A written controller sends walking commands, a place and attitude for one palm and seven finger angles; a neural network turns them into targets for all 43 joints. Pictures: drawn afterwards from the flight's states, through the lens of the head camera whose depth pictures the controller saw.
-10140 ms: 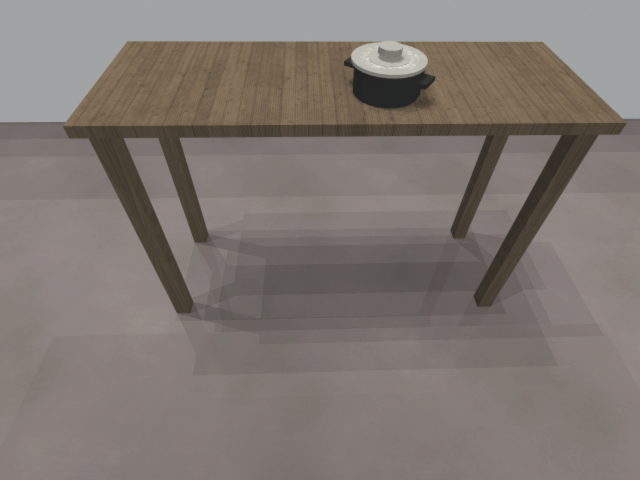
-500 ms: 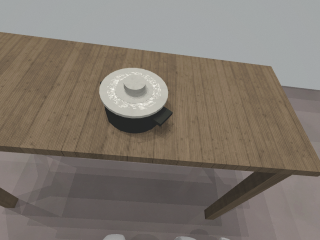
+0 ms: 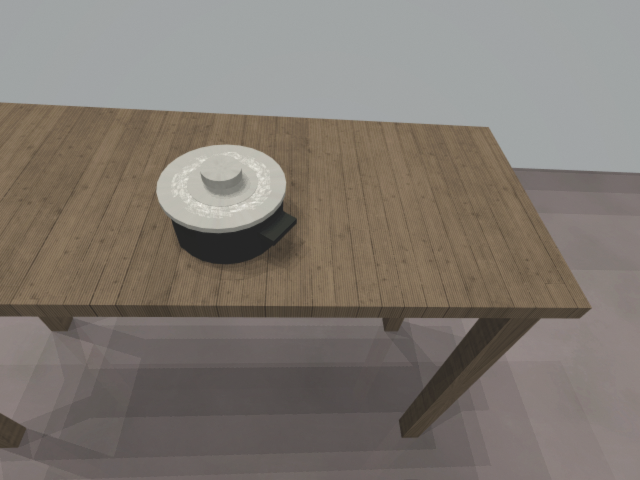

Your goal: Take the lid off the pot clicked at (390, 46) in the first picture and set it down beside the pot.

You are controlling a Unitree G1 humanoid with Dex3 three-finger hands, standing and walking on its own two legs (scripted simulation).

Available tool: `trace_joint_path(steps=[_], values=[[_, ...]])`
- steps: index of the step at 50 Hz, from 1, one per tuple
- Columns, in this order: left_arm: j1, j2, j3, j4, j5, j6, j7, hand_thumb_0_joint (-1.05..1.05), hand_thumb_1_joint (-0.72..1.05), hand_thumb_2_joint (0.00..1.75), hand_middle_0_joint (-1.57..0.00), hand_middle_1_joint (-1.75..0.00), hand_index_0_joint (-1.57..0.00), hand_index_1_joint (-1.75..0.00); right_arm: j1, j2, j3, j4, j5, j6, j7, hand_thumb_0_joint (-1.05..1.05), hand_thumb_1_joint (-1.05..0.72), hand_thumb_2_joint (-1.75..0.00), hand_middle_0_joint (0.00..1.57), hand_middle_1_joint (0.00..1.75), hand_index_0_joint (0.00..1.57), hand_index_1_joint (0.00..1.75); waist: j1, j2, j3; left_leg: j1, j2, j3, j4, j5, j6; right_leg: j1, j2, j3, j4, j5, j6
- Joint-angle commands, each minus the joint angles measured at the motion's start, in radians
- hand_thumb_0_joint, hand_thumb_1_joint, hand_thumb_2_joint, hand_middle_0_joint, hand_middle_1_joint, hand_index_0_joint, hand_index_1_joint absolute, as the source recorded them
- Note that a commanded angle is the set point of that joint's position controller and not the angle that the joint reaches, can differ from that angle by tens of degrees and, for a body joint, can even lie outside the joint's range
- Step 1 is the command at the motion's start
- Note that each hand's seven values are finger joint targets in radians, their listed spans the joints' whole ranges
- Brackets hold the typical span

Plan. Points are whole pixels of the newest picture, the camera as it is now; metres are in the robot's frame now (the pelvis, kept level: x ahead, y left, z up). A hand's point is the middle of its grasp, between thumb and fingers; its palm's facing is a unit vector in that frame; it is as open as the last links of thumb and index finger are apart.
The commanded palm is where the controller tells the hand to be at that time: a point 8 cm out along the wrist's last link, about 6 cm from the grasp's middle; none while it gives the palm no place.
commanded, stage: come to a stop and stand still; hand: left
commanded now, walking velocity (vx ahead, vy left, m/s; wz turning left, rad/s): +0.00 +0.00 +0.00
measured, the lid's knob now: (221, 171) +0.47 +0.16 +0.13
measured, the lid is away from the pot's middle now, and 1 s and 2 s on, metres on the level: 0.00 0.00 0.00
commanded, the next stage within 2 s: look again from close up in 0.10 s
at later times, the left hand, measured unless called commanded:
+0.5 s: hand out of the picture +0.02 +0.20 -0.17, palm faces +0.01 -0.98 -0.22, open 7.4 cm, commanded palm none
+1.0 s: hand out of the picture +0.03 +0.20 -0.18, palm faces +0.00 -0.98 -0.18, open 7.4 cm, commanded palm none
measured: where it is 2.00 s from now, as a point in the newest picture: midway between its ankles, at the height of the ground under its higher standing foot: outside the picture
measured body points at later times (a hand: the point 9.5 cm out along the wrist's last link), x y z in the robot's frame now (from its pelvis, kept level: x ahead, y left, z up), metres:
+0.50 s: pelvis +0.01 +0.03 +0.00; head +0.01 +0.02 +0.45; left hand +0.02 +0.26 -0.15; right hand +0.02 -0.20 -0.16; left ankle +0.00 +0.11 -0.74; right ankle -0.01 -0.09 -0.74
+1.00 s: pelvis +0.02 +0.03 +0.00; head +0.04 +0.04 +0.45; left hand +0.03 +0.25 -0.16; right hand +0.03 -0.20 -0.15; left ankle +0.00 +0.11 -0.74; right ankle -0.01 -0.09 -0.74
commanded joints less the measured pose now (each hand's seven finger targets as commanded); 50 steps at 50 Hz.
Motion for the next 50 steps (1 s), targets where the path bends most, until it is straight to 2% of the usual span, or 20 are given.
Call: trace_joint_path(steps=[1,3,5,6,7,8,9,10,12,13,15,16,19,28,31,37,42,43,46,50], values=[[0.040,0.066,0.009,-0.007,-0.003,-0.027,0.008,0.00,0.90,0.90,-0.20,-0.30,-0.20,-0.30,-0.020,-0.100,0.003,-0.033,-0.001,-0.045,-0.011,0.00,-0.90,-0.90,0.20,0.30,0.20,0.30,0.039,0.247,-0.018,0.003,0.143,-0.153,-0.207,0.261,0.032,0.061,-0.113,0.091,-0.094,0.129,0.016],[0.051,0.073,0.006,0.010,-0.003,-0.030,0.006,0.00,0.90,0.90,-0.20,-0.30,-0.20,-0.30,-0.014,-0.095,0.005,-0.028,0.003,-0.045,-0.013,0.00,-0.90,-0.90,0.20,0.30,0.20,0.30,0.043,0.237,-0.014,0.002,0.134,-0.138,-0.219,0.220,0.029,0.087,-0.109,0.087,-0.119,0.123,0.017],[0.059,0.074,0.005,0.029,-0.001,-0.032,0.006,0.00,0.90,0.90,-0.20,-0.30,-0.20,-0.30,-0.005,-0.092,0.003,-0.019,0.003,-0.043,-0.011,0.00,-0.90,-0.90,0.20,0.30,0.20,0.30,0.036,0.162,-0.020,0.016,0.119,-0.125,-0.206,0.164,0.018,0.077,-0.124,0.100,-0.137,0.150,0.013],[0.163,0.082,-0.012,0.073,0.016,-0.052,0.055,0.00,0.90,0.90,-0.20,-0.30,-0.20,-0.30,-0.090,-0.123,0.002,-0.072,0.011,-0.057,-0.002,0.00,-0.90,-0.90,0.20,0.30,0.20,0.30,0.071,0.191,0.001,0.022,0.103,-0.025,0.022,0.232,-0.011,0.015,-0.189,0.151,-0.125,0.428,0.024],[0.090,0.126,-0.015,0.025,0.011,-0.059,0.045,0.00,0.90,0.90,-0.20,-0.30,-0.20,-0.30,-0.002,-0.061,0.012,-0.089,0.003,-0.039,0.006,0.00,-0.90,-0.90,0.20,0.30,0.20,0.30,-0.005,0.138,-0.058,0.005,0.045,-0.040,0.005,-0.010,-0.016,0.007,-0.225,0.224,-0.146,0.159,-0.023],[0.041,0.134,-0.008,0.004,0.008,-0.054,0.030,0.00,0.90,0.90,-0.20,-0.30,-0.20,-0.30,0.022,-0.058,0.007,-0.080,-0.008,-0.029,0.009,0.00,-0.90,-0.90,0.20,0.30,0.20,0.30,-0.005,0.149,-0.099,0.031,0.035,-0.049,-0.021,0.006,-0.010,0.006,-0.219,0.215,-0.123,0.063,-0.057],[0.036,0.122,-0.009,-0.003,0.008,-0.053,0.028,0.00,0.90,0.90,-0.20,-0.30,-0.20,-0.30,0.027,-0.073,0.005,-0.093,-0.006,-0.027,0.009,0.00,-0.90,-0.90,0.20,0.30,0.20,0.30,-0.009,0.046,-0.075,0.017,0.049,-0.056,-0.015,-0.012,-0.003,-0.049,-0.192,0.195,-0.142,-0.084,-0.049],[0.031,0.102,-0.014,-0.011,0.010,-0.052,0.029,0.00,0.90,0.90,-0.20,-0.30,-0.20,-0.30,0.039,-0.090,0.003,-0.098,-0.006,-0.027,0.012,0.00,-0.90,-0.90,0.20,0.30,0.20,0.30,-0.018,-0.034,-0.026,-0.014,0.050,-0.063,-0.009,-0.012,0.002,-0.095,-0.178,0.187,-0.152,-0.151,-0.043],[0.028,0.076,-0.022,-0.011,0.010,-0.054,0.029,0.00,0.90,0.90,-0.20,-0.30,-0.20,-0.30,0.052,-0.097,0.006,-0.096,-0.004,-0.034,0.015,0.00,-0.90,-0.90,0.20,0.30,0.20,0.30,-0.021,-0.063,0.031,-0.028,0.060,-0.081,-0.046,0.034,0.013,-0.124,-0.156,0.169,-0.130,-0.121,-0.034],[0.035,0.078,-0.021,-0.013,0.008,-0.048,0.024,0.00,0.90,0.90,-0.20,-0.30,-0.20,-0.30,0.050,-0.093,0.009,-0.102,-0.004,-0.035,0.014,0.00,-0.90,-0.90,0.20,0.30,0.20,0.30,-0.009,-0.019,0.036,-0.030,0.065,-0.092,-0.074,0.013,0.019,-0.130,-0.149,0.153,-0.118,-0.138,-0.033],[0.059,0.066,-0.025,-0.010,0.008,-0.048,0.026,0.00,0.90,0.90,-0.20,-0.30,-0.20,-0.30,0.036,-0.102,0.013,-0.101,-0.003,-0.044,0.012,0.00,-0.90,-0.90,0.20,0.30,0.20,0.30,0.000,0.042,0.060,-0.056,0.079,-0.120,-0.102,0.052,0.028,-0.112,-0.130,0.143,-0.080,-0.062,-0.027],[0.070,0.065,-0.026,-0.003,0.008,-0.049,0.028,0.00,0.90,0.90,-0.20,-0.30,-0.20,-0.30,0.038,-0.103,0.015,-0.100,-0.002,-0.050,0.010,0.00,-0.90,-0.90,0.20,0.30,0.20,0.30,0.005,0.039,0.056,-0.057,0.085,-0.127,-0.111,0.091,0.032,-0.084,-0.123,0.137,-0.064,-0.005,-0.023],[0.091,0.066,-0.026,0.001,0.007,-0.042,0.027,0.00,0.90,0.90,-0.20,-0.30,-0.20,-0.30,0.028,-0.113,0.017,-0.100,-0.001,-0.054,0.007,0.00,-0.90,-0.90,0.20,0.30,0.20,0.30,0.018,0.061,0.043,-0.050,0.092,-0.133,-0.133,0.087,0.036,-0.058,-0.119,0.122,-0.049,0.019,-0.017],[0.088,0.080,-0.023,-0.001,0.006,-0.034,0.028,0.00,0.90,0.90,-0.20,-0.30,-0.20,-0.30,0.029,-0.110,0.020,-0.075,0.001,-0.060,0.001,0.00,-0.90,-0.90,0.20,0.30,0.20,0.30,0.023,0.046,0.020,0.001,0.093,-0.115,-0.136,0.163,0.034,-0.023,-0.127,0.117,-0.050,0.088,-0.008],[0.089,0.074,-0.025,0.002,0.008,-0.031,0.029,0.00,0.90,0.90,-0.20,-0.30,-0.20,-0.30,0.023,-0.111,0.021,-0.066,0.002,-0.061,0.000,0.00,-0.90,-0.90,0.20,0.30,0.20,0.30,0.024,0.087,0.033,0.001,0.093,-0.111,-0.142,0.180,0.033,-0.020,-0.129,0.118,-0.051,0.099,-0.004],[0.088,0.077,-0.024,0.013,0.005,-0.032,0.029,0.00,0.90,0.90,-0.20,-0.30,-0.20,-0.30,0.032,-0.108,0.020,-0.051,0.004,-0.063,-0.005,0.00,-0.90,-0.90,0.20,0.30,0.20,0.30,0.022,0.081,-0.004,0.052,0.096,-0.101,-0.122,0.281,0.030,0.008,-0.138,0.120,-0.053,0.167,-0.004],[0.087,0.073,-0.025,0.022,0.005,-0.032,0.030,0.00,0.90,0.90,-0.20,-0.30,-0.20,-0.30,0.033,-0.103,0.019,-0.038,0.005,-0.061,-0.007,0.00,-0.90,-0.90,0.20,0.30,0.20,0.30,0.020,0.071,0.008,0.067,0.097,-0.098,-0.122,0.294,0.028,0.009,-0.144,0.121,-0.062,0.189,-0.004],[0.089,0.079,-0.024,0.021,0.004,-0.031,0.028,0.00,0.90,0.90,-0.20,-0.30,-0.20,-0.30,0.032,-0.102,0.018,-0.035,0.005,-0.060,-0.006,0.00,-0.90,-0.90,0.20,0.30,0.20,0.30,0.024,0.048,0.004,0.068,0.098,-0.100,-0.121,0.283,0.030,0.016,-0.141,0.114,-0.066,0.184,-0.003],[0.087,0.069,-0.024,0.029,0.006,-0.030,0.029,0.00,0.90,0.90,-0.20,-0.30,-0.20,-0.30,0.031,-0.101,0.017,-0.029,0.005,-0.060,-0.007,0.00,-0.90,-0.90,0.20,0.30,0.20,0.30,0.021,0.067,0.017,0.074,0.098,-0.097,-0.130,0.286,0.028,0.007,-0.145,0.119,-0.069,0.185,-0.002],[0.090,0.070,-0.024,0.032,0.005,-0.031,0.029,0.00,0.90,0.90,-0.20,-0.30,-0.20,-0.30,0.032,-0.101,0.017,-0.021,0.006,-0.059,-0.008,0.00,-0.90,-0.90,0.20,0.30,0.20,0.30,0.021,0.059,0.014,0.082,0.099,-0.093,-0.130,0.288,0.028,0.015,-0.146,0.120,-0.075,0.196,-0.002]])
